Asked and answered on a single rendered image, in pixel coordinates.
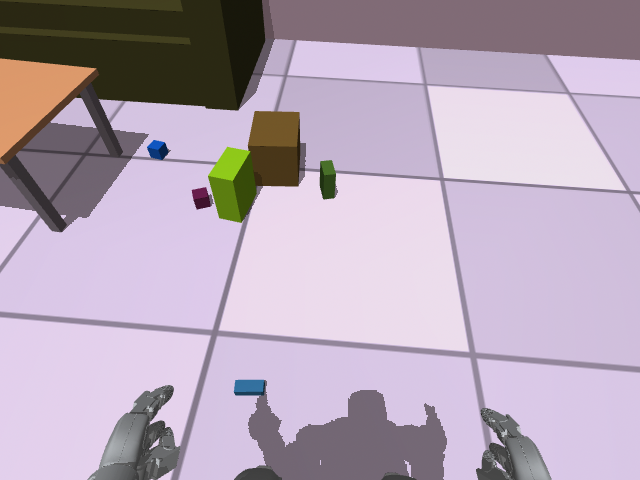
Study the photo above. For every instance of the sofa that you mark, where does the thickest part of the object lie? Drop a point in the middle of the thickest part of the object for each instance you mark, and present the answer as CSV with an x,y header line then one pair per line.
x,y
184,52

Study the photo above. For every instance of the right robot hand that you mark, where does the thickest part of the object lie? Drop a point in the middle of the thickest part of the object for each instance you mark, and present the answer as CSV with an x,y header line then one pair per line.
x,y
520,457

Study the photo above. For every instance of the left robot hand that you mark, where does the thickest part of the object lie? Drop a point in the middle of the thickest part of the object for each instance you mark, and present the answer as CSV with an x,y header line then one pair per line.
x,y
133,435

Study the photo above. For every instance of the coffee table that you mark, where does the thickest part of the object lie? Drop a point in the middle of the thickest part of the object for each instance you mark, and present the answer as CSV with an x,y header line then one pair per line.
x,y
31,95

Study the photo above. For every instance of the left robot arm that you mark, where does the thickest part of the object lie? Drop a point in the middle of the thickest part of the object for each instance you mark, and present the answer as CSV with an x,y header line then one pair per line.
x,y
115,472

